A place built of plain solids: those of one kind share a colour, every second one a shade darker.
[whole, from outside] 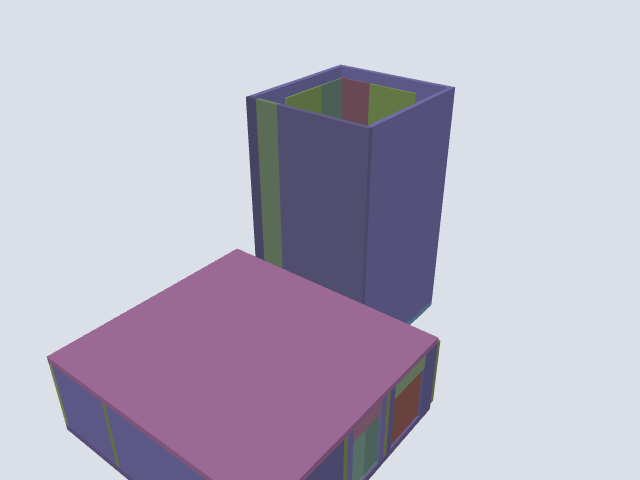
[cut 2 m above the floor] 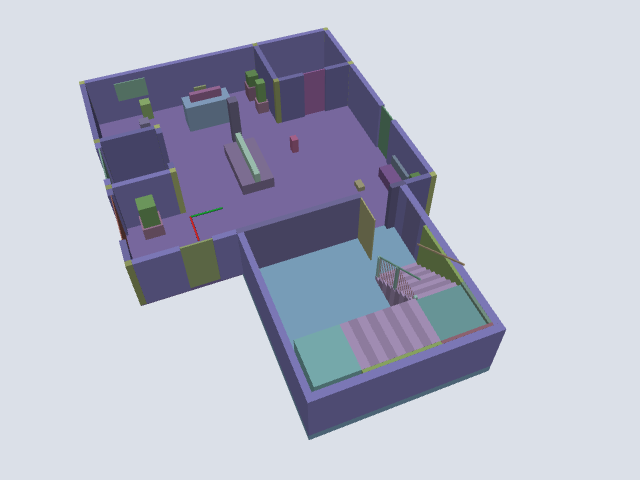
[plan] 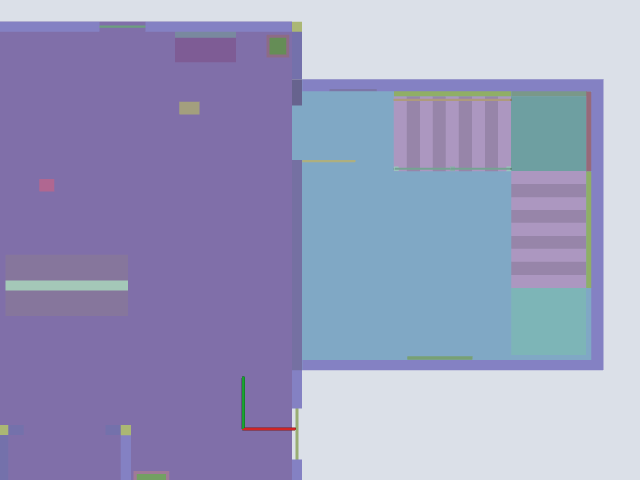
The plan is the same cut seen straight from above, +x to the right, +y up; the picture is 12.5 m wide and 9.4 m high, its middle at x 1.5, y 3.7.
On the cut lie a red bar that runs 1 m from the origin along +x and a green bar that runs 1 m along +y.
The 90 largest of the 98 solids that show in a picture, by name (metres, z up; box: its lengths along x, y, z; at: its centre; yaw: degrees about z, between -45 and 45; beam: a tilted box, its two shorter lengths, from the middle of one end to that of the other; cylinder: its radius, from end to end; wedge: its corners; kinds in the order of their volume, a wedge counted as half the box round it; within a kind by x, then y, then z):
{
 "wall_1": {"box": [0.2, 6.7, 3.0], "at": [-8.3, 1.33, 1.5]},
 "wall_2": {"box": [0.2, 2.9, 3.0], "at": [-8.3, 6.33, 1.5]},
 "wall_3": {"box": [2.4, 0.2, 3.0], "at": [-7.0, 4.78, 1.5]},
 "wall_4": {"box": [2.4, 0.2, 3.0], "at": [-7.0, 7.88, 1.5]},
 "wall_5": {"box": [3.4, 0.2, 3.0], "at": [-6.5, -2.12, 1.5]},
 "wall_6": {"box": [0.2, 1.0, 3.0], "at": [-5.7, 5.38, 1.5]},
 "wall_7": {"box": [0.2, 1.0, 3.0], "at": [-5.7, 7.28, 1.5]},
 "wall_8": {"box": [0.2, 1.9, 3.0], "at": [-4.7, -1.07, 1.5]},
 "wall_9": {"box": [0.3, 0.2, 3.0], "at": [-4.45, -2.12, 1.5]},
 "wall_10": {"box": [0.3, 0.2, 3.0], "at": [-4.45, -0.02, 1.5]},
 "wall_11": {"box": [2.78, 0.2, 3.0], "at": [-4.21, 7.88, 1.5]},
 "wall_12": {"box": [0.3, 0.2, 3.0], "at": [-2.55, -2.12, 1.5]},
 "wall_13": {"box": [0.3, 0.2, 3.0], "at": [-2.55, -0.02, 1.5]},
 "wall_14": {"box": [0.2, 1.9, 3.0], "at": [-2.3, -1.07, 1.5]},
 "wall_15": {"box": [0.3, 0.2, 3.0], "at": [-2.05, -2.12, 1.5]},
 "wall_16": {"box": [2.87, 0.2, 3.0], "at": [-0.48, 7.88, 1.5]},
 "wall_17": {"box": [0.85, 0.2, 3.0], "at": [0.52, -2.12, 1.5]},
 "wall_18": {"box": [0.2, 1.42, 3.0], "at": [1.05, -1.31, 1.5]},
 "wall_19": {"box": [0.2, 0.75, 3.0], "at": [1.05, 0.78, 1.5]},
 "wall_20": {"box": [0.2, 0.93, 3.0], "at": [1.05, 7.31, 1.5]},
 "wall_21": {"box": [5.66, 0.2, 10.42], "at": [3.98, 1.25, 5.21]},
 "wall_22": {"box": [5.66, 0.24, 10.42], "at": [3.98, 6.73, 5.21]},
 "wall_23": {"box": [0.24, 5.7, 10.42], "at": [6.93, 4.0, 5.21]},
 "lobby_floor_slab_1": {"box": [9.35, 10.2, 0.3], "at": [-3.72, 2.88, -0.15]},
 "lobby_ceiling_slab_1": {"box": [9.35, 10.2, 0.25], "at": [-3.72, 2.88, 3.12]},
 "tread_slab_1": {"box": [0.26, 1.47, 0.19], "at": [3.08, 5.78, 0.1]},
 "tread_slab_2": {"box": [0.26, 1.47, 0.38], "at": [3.33, 5.78, 0.19]},
 "tread_slab_3": {"box": [0.26, 1.47, 0.57], "at": [3.58, 5.78, 0.28]},
 "tread_slab_4": {"box": [0.26, 1.47, 0.76], "at": [3.84, 5.78, 0.38]},
 "tread_slab_5": {"box": [0.26, 1.47, 0.94], "at": [4.09, 5.78, 0.47]},
 "tread_slab_6": {"box": [0.26, 1.47, 1.13], "at": [4.35, 5.78, 0.57]},
 "tread_slab_7": {"box": [0.26, 1.47, 1.32], "at": [4.6, 5.78, 0.66]},
 "tread_slab_8": {"box": [0.26, 1.47, 1.51], "at": [4.86, 5.78, 0.75]},
 "tread_slab_9": {"box": [0.26, 1.47, 1.7], "at": [5.12, 5.78, 0.85]},
 "tread_slab_10": {"box": [1.47, 0.26, 3.58], "at": [5.98, 2.89, 1.79]},
 "tread_slab_11": {"box": [1.47, 0.26, 3.39], "at": [5.98, 3.14, 1.7]},
 "tread_slab_12": {"box": [1.47, 0.26, 3.2], "at": [5.98, 3.4, 1.6]},
 "tread_slab_13": {"box": [1.47, 0.26, 3.01], "at": [5.98, 3.65, 1.51]},
 "tread_slab_14": {"box": [1.47, 0.26, 2.82], "at": [5.98, 3.91, 1.41]},
 "tread_slab_15": {"box": [1.47, 0.26, 2.64], "at": [5.98, 4.16, 1.32]},
 "tread_slab_16": {"box": [1.47, 0.26, 2.45], "at": [5.98, 4.41, 1.22]},
 "tread_slab_17": {"box": [1.47, 0.26, 2.26], "at": [5.98, 4.67, 1.13]},
 "tread_slab_18": {"box": [1.47, 0.26, 2.07], "at": [5.98, 4.92, 1.04]},
 "landing_slab_1": {"box": [1.47, 1.32, 3.77], "at": [5.98, 2.11, 1.89]},
 "landing_slab_2": {"box": [1.48, 1.47, 1.89], "at": [5.98, 5.78, 0.94]},
 "floor_slab_1": {"box": [6.1, 5.7, 0.3], "at": [4.0, 4.0, -0.15]},
 "wall_cheek_1": {"box": [0.2, 4.12, 10.42], "at": [1.05, 3.21, 5.21]},
 "wall_cheek_2": {"box": [0.2, 0.52, 10.42], "at": [1.05, 6.59, 5.21]},
 "wall_wall_1": {"box": [2.29, 0.1, 9.94], "at": [4.1, 6.56, 4.97]},
 "wall_wall_2": {"box": [0.1, 2.29, 9.94], "at": [6.76, 3.9, 4.97]},
 "wall_head_1": {"box": [0.2, 1.07, 8.32], "at": [1.05, 5.8, 6.26]},
 "wall_land_far_wall_1": {"box": [0.1, 1.57, 9.94], "at": [6.76, 5.83, 4.97]},
 "lobby_desk_body_1": {"box": [0.75, 1.8, 1.15], "at": [-6.78, 2.2, 0.57]},
 "wall_land_wall_1": {"box": [1.47, 0.1, 9.94], "at": [5.98, 6.56, 4.97]},
 "lobby_island_seat_1": {"box": [2.4, 1.2, 0.45], "at": [-3.46, 2.81, 0.22]},
 "wallpost_1": {"box": [0.2, 0.2, 3.0], "at": [-8.3, 4.78, 1.5]},
 "wallpost_2": {"box": [0.2, 0.2, 3.0], "at": [-8.3, 7.88, 1.5]},
 "wallpost_3": {"box": [0.2, 0.2, 3.0], "at": [-5.7, 4.78, 1.5]},
 "wallpost_4": {"box": [0.2, 0.2, 3.0], "at": [-4.7, -2.12, 1.5]},
 "wallpost_5": {"box": [0.2, 0.2, 3.0], "at": [-4.7, -0.02, 1.5]},
 "wallpost_6": {"box": [0.2, 0.2, 3.0], "at": [-2.3, -2.12, 1.5]},
 "wallpost_7": {"box": [0.2, 0.2, 3.0], "at": [-2.3, -0.02, 1.5]},
 "wallpost_8": {"box": [0.2, 0.2, 3.0], "at": [1.05, -2.12, 1.5]},
 "wallpost_9": {"box": [0.2, 0.2, 3.0], "at": [1.05, 7.88, 1.5]},
 "lobby_column_shaft_1": {"box": [0.35, 0.35, 3.0], "at": [-5.18, -0.39, 1.5]},
 "lobby_column_shaft_2": {"box": [0.35, 0.35, 3.0], "at": [-5.18, 2.88, 1.5]},
 "lobby_planter_box_1": {"box": [0.55, 0.55, 0.65], "at": [-7.65, 4.35, 0.32]},
 "lobby_planter_box_2": {"box": [0.45, 0.45, 0.5], "at": [-6.68, 4.4, 0.25]},
 "lobby_planter_box_3": {"box": [0.7, 0.7, 0.5], "at": [-1.8, -1.17, 0.25]},
 "lobby_planter_box_4": {"box": [0.45, 0.45, 0.8], "at": [0.68, 7.5, 0.4]},
 "lobby_planter_plant_1": {"box": [0.43, 0.43, 0.5], "at": [-7.65, 4.35, 0.9]},
 "lobby_planter_plant_2": {"box": [0.33, 0.33, 0.9], "at": [-6.68, 4.4, 0.95]},
 "lobby_planter_plant_3": {"box": [0.58, 0.58, 0.9], "at": [-1.8, -1.17, 0.95]},
 "lobby_planter_plant_4": {"box": [0.33, 0.33, 0.9], "at": [0.68, 7.5, 1.25]},
 "lobby_seats_seat_1": {"box": [1.2, 0.6, 0.45], "at": [-0.74, 7.48, 0.22]},
 "wall_head_lobby_glazing_1": {"box": [2.0, 0.2, 0.6], "at": [-0.9, -2.12, 2.7]},
 "lobby_island_spine_1": {"box": [2.4, 0.2, 0.4], "at": [-3.46, 2.81, 0.65]},
 "wall_head_lobby_entrance_1": {"box": [1.6, 0.2, 0.6], "at": [-3.5, -2.12, 2.7]},
 "lobby_entrance_leaf_1": {"box": [0.8, 0.05, 2.32], "at": [-3.9, -2.12, 1.24]},
 "lobby_entrance_leaf_2": {"box": [0.8, 0.05, 2.35], "at": [-3.1, -2.12, 1.22]},
 "lobby_glazing_pane_1": {"box": [2.0, 0.03, 2.4], "at": [-0.9, -2.12, 1.2]},
 "lobby_lift_leaf_1": {"box": [0.06, 1.0, 2.1], "at": [1.05, -0.1, 1.05]},
 "lobby_bin_body_1": {"box": [0.4, 0.4, 0.75], "at": [-7.98, -0.06, 0.37]},
 "door_front_leaf_open_1": {"box": [1.05, 0.045, 2.09], "at": [1.67, 5.25, 1.05]},
 "lobby_back_door_leaf_1": {"box": [0.9, 0.05, 2.1], "at": [-2.37, 7.88, 1.05]},
 "lobby_office_door_leaf_1": {"box": [0.05, 0.9, 2.1], "at": [-5.7, 6.33, 1.05]},
 "door_leaf_1": {"box": [0.93, 0.045, 2.08], "at": [2.15, 6.63, 1.04]},
 "lobby_desk_screen_1": {"box": [0.19, 1.24, 0.35], "at": [-6.78, 2.2, 1.32]},
 "lobby_seats_back_1": {"box": [1.2, 0.12, 0.4], "at": [-0.74, 7.72, 0.65]},
 "furn_radiator_panel_body_1": {"box": [1.28, 0.07, 0.54], "at": [3.85, 1.39, 0.41]}
}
